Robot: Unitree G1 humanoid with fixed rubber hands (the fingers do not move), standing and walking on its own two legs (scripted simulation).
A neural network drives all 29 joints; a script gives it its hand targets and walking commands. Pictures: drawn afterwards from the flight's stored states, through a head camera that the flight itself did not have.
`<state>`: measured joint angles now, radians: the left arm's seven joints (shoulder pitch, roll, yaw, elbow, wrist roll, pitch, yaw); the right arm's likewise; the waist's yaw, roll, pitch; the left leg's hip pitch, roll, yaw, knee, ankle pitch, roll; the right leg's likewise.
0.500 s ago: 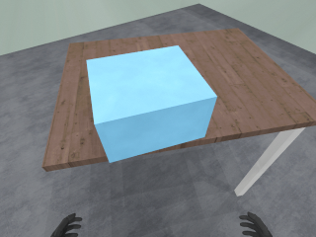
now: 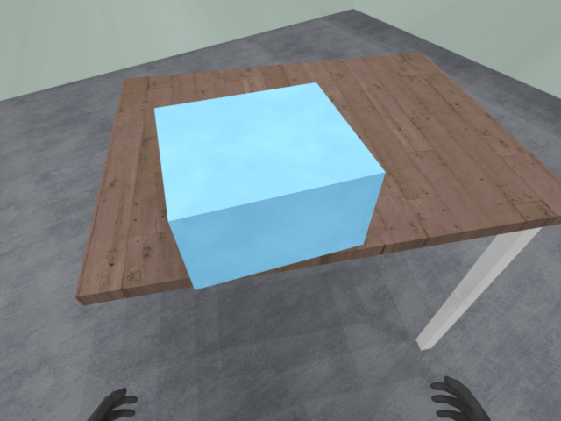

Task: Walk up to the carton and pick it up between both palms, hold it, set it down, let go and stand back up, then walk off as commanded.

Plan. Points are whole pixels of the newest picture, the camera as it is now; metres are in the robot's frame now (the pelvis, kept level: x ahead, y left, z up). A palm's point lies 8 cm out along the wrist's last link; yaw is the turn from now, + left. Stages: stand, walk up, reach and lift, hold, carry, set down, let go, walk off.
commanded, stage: stand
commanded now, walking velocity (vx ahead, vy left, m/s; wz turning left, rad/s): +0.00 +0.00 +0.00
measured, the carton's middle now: (260, 177) +0.48 +0.06 +0.09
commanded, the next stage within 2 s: walk up in 0.42 s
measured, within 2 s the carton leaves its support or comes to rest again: neither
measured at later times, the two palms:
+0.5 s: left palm out of the picture +0.12 +0.29 -0.09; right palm out of the picture +0.14 -0.26 -0.08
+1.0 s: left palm out of the picture +0.10 +0.26 -0.07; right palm out of the picture +0.15 -0.35 -0.09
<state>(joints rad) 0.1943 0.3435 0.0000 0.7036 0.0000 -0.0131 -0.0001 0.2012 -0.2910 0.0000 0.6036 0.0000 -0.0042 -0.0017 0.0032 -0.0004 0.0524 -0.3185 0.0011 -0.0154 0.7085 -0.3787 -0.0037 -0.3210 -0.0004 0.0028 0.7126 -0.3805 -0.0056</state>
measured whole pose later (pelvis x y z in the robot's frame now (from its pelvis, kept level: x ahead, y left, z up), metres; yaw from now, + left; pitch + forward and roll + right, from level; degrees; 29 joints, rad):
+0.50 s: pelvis +0.00 +0.00 +0.00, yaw +0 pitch -1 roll +0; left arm 0.19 0.36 0.00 0.75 0.00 -0.02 0.00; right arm 0.20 -0.30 0.00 0.62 0.00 0.00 0.00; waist 0.00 0.00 0.04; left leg -0.32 0.00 -0.02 0.71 -0.38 0.00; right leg -0.32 0.00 0.00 0.71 -0.38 -0.01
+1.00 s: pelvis +0.02 -0.07 +0.00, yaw +5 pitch -1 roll +2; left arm 0.22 0.43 0.00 0.76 0.00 -0.04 -0.04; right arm 0.31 -0.40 0.00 0.65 0.00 -0.04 -0.02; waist 0.03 -0.01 0.07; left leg -0.38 -0.02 -0.11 0.93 -0.51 0.01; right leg -0.31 0.00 0.00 0.72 -0.39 -0.04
